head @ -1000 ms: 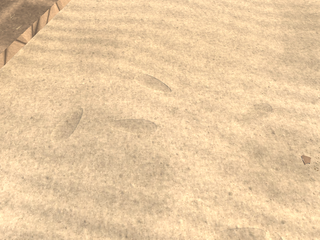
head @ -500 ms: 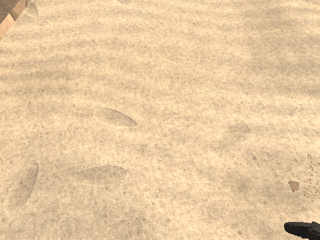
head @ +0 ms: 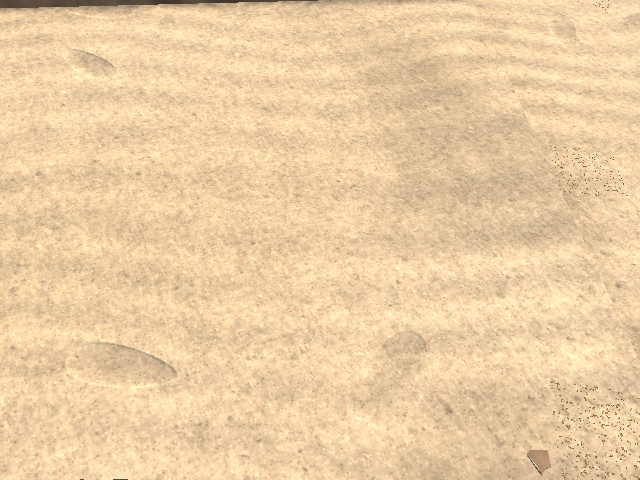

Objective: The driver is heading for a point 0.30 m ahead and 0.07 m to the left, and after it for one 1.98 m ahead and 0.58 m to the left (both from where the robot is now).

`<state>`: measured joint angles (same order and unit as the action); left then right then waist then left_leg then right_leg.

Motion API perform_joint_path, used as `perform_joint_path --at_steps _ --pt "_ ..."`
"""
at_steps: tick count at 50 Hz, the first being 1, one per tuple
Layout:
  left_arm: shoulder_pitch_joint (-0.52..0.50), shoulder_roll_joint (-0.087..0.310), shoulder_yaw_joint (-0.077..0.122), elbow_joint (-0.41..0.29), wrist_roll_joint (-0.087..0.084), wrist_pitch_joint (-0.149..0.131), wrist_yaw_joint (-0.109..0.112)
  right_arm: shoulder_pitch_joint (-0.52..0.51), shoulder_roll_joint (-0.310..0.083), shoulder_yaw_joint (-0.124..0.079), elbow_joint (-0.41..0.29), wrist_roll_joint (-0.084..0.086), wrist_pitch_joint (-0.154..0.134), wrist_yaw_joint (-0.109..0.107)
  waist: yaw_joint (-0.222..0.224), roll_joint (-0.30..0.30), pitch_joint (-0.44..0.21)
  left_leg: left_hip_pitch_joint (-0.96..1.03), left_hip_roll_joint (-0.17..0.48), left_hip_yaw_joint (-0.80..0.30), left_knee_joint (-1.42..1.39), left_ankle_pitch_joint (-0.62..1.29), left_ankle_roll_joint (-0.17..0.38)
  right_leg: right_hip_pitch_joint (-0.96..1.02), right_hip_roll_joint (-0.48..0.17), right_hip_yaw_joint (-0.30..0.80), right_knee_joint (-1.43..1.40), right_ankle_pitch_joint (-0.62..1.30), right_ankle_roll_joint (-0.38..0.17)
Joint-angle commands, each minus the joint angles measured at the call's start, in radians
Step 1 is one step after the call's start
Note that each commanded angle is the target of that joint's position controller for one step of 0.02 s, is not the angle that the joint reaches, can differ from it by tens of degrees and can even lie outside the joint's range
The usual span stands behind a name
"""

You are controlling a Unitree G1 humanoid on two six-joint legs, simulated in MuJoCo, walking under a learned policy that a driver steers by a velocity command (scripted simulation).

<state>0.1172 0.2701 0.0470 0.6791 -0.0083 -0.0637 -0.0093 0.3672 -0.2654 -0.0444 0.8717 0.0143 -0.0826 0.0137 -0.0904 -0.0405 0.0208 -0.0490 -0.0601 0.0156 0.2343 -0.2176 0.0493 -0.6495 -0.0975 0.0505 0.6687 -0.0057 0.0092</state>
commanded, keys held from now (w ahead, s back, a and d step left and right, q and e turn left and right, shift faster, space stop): w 0.08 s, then w+q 0.04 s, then q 0.82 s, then no key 0.06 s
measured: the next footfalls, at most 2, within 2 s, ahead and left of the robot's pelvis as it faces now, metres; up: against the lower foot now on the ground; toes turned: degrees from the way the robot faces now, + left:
right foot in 0.16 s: +0.27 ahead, -0.15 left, +0.00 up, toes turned +0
left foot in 0.64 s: +0.31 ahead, +0.11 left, +0.00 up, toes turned +18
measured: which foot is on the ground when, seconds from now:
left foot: down 0.00-0.16, up 0.18-0.62, down 0.64-1.00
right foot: up 0.00-0.14, down 0.16-0.64, up 0.66-1.00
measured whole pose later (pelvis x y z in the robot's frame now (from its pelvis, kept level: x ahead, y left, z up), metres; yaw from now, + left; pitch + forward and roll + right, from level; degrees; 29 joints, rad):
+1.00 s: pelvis +0.27 -0.02 -0.01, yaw +28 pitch +3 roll -1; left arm 0.08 0.30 0.07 0.79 -0.01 0.01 0.02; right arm 0.15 -0.31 -0.08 0.65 0.00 0.04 -0.03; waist -0.02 0.00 0.04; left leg -0.37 -0.08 -0.15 0.49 -0.16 0.03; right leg -0.41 0.02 0.08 0.72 -0.35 0.07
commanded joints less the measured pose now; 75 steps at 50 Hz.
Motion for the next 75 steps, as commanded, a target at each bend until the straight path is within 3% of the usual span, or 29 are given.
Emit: perform_joint_path --at_steps 1,5,7,8,9,10,11,14,17,22,29,31,32,33,34,35,37,52,53,54,55,57,60,64,67,69,70,72,75 --pt "-0.127 0.043 0.005 -0.096 -0.009 -0.022 -0.014 0.019 -0.178 -0.038 -0.035 0.008 -0.002 -0.006 -0.007 0.107 0.029 -0.026 0.259 -0.130 -0.071 0.260 0.145 0.053 0.035 -0.036 -0.094 0.075 -0.003" --pt "-0.143 0.075 0.016 -0.115 -0.008 -0.032 -0.030 0.038 -0.198 -0.045 -0.009 0.011 0.022 -0.014 0.025 0.123 0.028 0.080 0.308 -0.157 0.022 0.397 0.117 0.104 0.060 -0.037 -0.172 -0.050 -0.051" --pt "0.061 0.140 0.050 -0.060 0.007 -0.037 -0.021 0.005 -0.197 -0.041 -0.015 0.010 0.030 -0.018 0.146 0.114 -0.093 0.029 0.238 -0.116 0.263 0.648 0.071 0.421 0.094 -0.063 -0.235 -0.009 -0.098" --pt "0.229 0.210 0.069 -0.032 0.033 -0.038 -0.010 -0.012 -0.151 -0.021 -0.048 -0.012 0.026 -0.020 0.212 0.050 -0.251 -0.156 0.175 -0.085 0.527 0.459 0.024 0.736 -0.060 0.071 -0.162 0.202 -0.158" --pt "0.273 0.280 0.081 -0.022 0.041 -0.026 -0.006 0.140 -0.030 0.018 -0.052 -0.021 0.010 -0.015 0.159 -0.219 -0.410 -0.540 0.018 -0.032 0.898 -0.265 -0.056 1.099 -0.345 0.446 -0.162 0.369 -0.324" --pt "0.302 0.193 0.063 -0.021 0.033 -0.016 -0.005 0.123 -0.127 -0.007 -0.022 0.002 0.002 -0.015 0.202 -0.155 -0.467 -0.589 0.023 -0.166 1.033 -0.423 -0.068 1.053 -0.350 0.531 -0.216 0.378 -0.336" --pt "0.230 0.153 0.046 -0.026 0.028 -0.013 -0.002 0.031 -0.181 -0.027 -0.051 0.025 0.004 -0.017 0.193 -0.105 -0.310 -0.641 0.064 -0.159 1.067 -0.380 -0.072 0.929 -0.311 0.358 -0.227 0.459 -0.297" --pt "0.063 0.087 0.027 -0.016 0.023 -0.019 -0.003 -0.021 -0.140 -0.036 -0.062 0.008 0.048 -0.032 0.090 -0.060 -0.127 -0.533 0.150 -0.106 0.940 -0.241 -0.097 0.577 -0.198 0.105 -0.327 0.475 -0.232" --pt "-0.012 0.108 0.037 0.000 0.034 -0.027 0.003 -0.005 -0.090 -0.036 -0.082 0.005 0.097 -0.040 0.041 -0.076 -0.082 -0.458 0.142 -0.070 0.866 -0.155 -0.121 0.424 -0.191 -0.005 -0.410 0.451 -0.250" --pt "-0.028 0.144 0.050 0.033 0.025 -0.002 0.036 -0.112 -0.080 -0.036 -0.149 -0.004 0.107 -0.019 0.065 -0.059 -0.088 -0.415 0.158 -0.038 0.628 0.073 -0.104 0.440 -0.179 -0.137 -0.439 0.316 -0.232" --pt "-0.004 0.200 0.071 0.074 -0.016 0.044 0.033 -0.217 -0.116 -0.058 -0.241 -0.005 0.131 0.017 0.089 -0.052 -0.057 -0.391 0.127 0.023 0.410 -0.033 -0.039 0.565 -0.239 -0.144 -0.303 0.201 -0.184" --pt "0.030 0.178 0.068 0.097 -0.024 0.050 0.033 -0.160 -0.145 -0.075 -0.236 -0.010 0.128 0.011 0.061 -0.005 -0.083 -0.238 0.082 0.034 0.235 0.143 0.010 0.537 -0.175 -0.198 -0.134 0.188 -0.104" --pt "0.071 0.148 0.061 0.097 0.005 0.047 0.030 -0.087 -0.250 -0.109 -0.231 -0.011 0.124 -0.010 0.053 0.166 -0.139 -0.051 0.185 -0.139 0.189 0.559 0.073 0.402 -0.082 -0.261 0.100 0.027 -0.021" --pt "0.055 0.099 0.039 0.047 0.045 0.045 0.028 -0.082 -0.345 -0.122 -0.252 -0.030 0.119 -0.024 0.075 0.393 -0.168 0.128 0.428 -0.511 0.190 0.849 0.302 0.059 0.097 -0.247 0.412 -0.637 0.078" --pt "-0.001 0.126 0.045 0.049 0.034 0.045 0.023 -0.056 -0.273 -0.101 -0.253 -0.034 0.100 -0.012 0.017 0.241 -0.281 0.129 0.444 -0.537 0.170 0.783 0.358 0.028 0.103 -0.029 0.554 -0.717 0.069" --pt "-0.033 0.141 0.049 0.039 0.004 0.049 0.022 -0.099 -0.251 -0.093 -0.257 -0.028 0.085 -0.009 0.031 0.188 -0.231 0.091 0.396 -0.441 0.160 0.707 0.315 -0.007 0.084 0.001 0.583 -0.646 0.053" --pt "-0.038 0.146 0.055 0.054 0.012 0.056 0.042 -0.194 -0.199 -0.082 -0.267 0.002 0.082 -0.021 0.071 0.113 -0.158 0.003 0.314 -0.357 0.143 0.503 0.215 -0.022 0.052 0.018 0.487 -0.502 0.044" --pt "0.042 0.108 0.045 0.075 0.006 0.043 0.009 -0.247 -0.180 -0.066 -0.290 -0.004 0.126 -0.045 0.110 0.203 -0.137 -0.205 0.191 -0.427 0.191 0.164 0.116 0.408 0.117 -0.017 -0.221 -0.198 0.016" --pt "0.056 0.139 0.052 0.075 0.020 0.041 0.008 -0.210 -0.156 -0.057 -0.281 -0.006 0.126 -0.047 0.103 0.150 -0.132 -0.259 0.148 -0.393 0.242 0.067 0.067 0.483 0.043 0.042 -0.291 -0.130 -0.017" --pt "0.055 0.208 0.061 0.062 0.039 0.044 0.014 -0.161 -0.103 -0.041 -0.280 -0.024 0.122 -0.045 0.060 -0.073 -0.136 -0.364 0.024 -0.261 0.443 -0.187 0.001 0.554 -0.160 0.247 -0.348 -0.003 -0.096" --pt "0.031 0.223 0.061 0.065 0.064 0.044 0.012 -0.202 -0.149 -0.058 -0.311 -0.016 0.112 -0.047 0.064 -0.249 -0.073 -0.456 -0.052 -0.166 0.589 -0.401 -0.044 0.431 -0.289 0.442 -0.399 0.037 -0.264" --pt "-0.039 0.171 0.048 0.039 0.042 0.032 0.019 -0.191 -0.227 -0.088 -0.268 -0.010 0.109 -0.050 0.065 -0.117 -0.045 -0.467 -0.024 -0.209 0.835 -0.337 -0.081 0.421 -0.226 0.345 -0.385 0.016 -0.263" --pt "-0.054 0.118 0.027 0.051 0.010 0.033 0.027 -0.162 -0.139 -0.068 -0.229 -0.013 0.127 -0.055 0.060 -0.083 -0.037 -0.451 -0.005 -0.201 0.840 -0.245 -0.129 0.463 -0.135 0.204 -0.346 0.079 -0.213" --pt "-0.001 0.130 0.028 0.084 0.015 0.055 0.030 -0.234 -0.063 -0.030 -0.240 -0.009 0.118 -0.044 0.115 -0.148 -0.074 -0.299 0.054 -0.068 0.482 -0.236 -0.148 0.523 -0.088 0.125 -0.304 0.152 -0.199" --pt "0.027 0.146 0.027 0.106 -0.002 0.064 0.026 -0.177 -0.090 -0.038 -0.197 -0.002 0.115 -0.041 0.093 -0.132 -0.072 -0.143 0.040 -0.025 0.136 0.011 -0.118 0.510 -0.083 0.134 -0.266 0.160 -0.179" --pt "0.074 0.119 0.014 0.119 0.014 0.041 0.016 -0.164 -0.168 -0.047 -0.197 -0.020 0.117 -0.050 0.115 -0.014 -0.105 0.031 0.148 -0.152 0.122 0.319 -0.058 0.408 -0.045 0.102 -0.236 0.048 -0.083" --pt "0.105 0.091 0.008 0.121 0.024 0.027 0.007 -0.179 -0.209 -0.057 -0.179 -0.024 0.120 -0.049 0.166 0.147 -0.121 -0.007 0.175 -0.171 0.198 0.315 0.003 0.409 0.035 0.013 -0.250 -0.098 -0.029" --pt "0.010 0.111 0.009 0.134 0.028 0.028 0.008 -0.199 -0.105 -0.032 -0.178 -0.037 0.110 -0.030 0.110 0.109 -0.083 -0.119 0.147 -0.168 0.164 0.102 0.012 0.473 0.060 -0.021 -0.228 -0.161 0.024" --pt "0.012 0.101 0.008 0.153 0.021 0.051 0.023 -0.193 -0.108 -0.027 -0.152 -0.034 0.088 -0.029 0.113 0.126 -0.018 -0.182 0.127 -0.157 0.151 0.072 -0.019 0.472 0.056 -0.017 -0.223 -0.136 0.015"
Keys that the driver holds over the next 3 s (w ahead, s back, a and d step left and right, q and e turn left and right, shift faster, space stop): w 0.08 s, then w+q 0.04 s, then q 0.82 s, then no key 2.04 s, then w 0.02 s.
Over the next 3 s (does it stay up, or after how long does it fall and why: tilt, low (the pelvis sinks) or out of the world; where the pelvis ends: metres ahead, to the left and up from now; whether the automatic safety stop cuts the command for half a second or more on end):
stays up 0.26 -0.02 -0.01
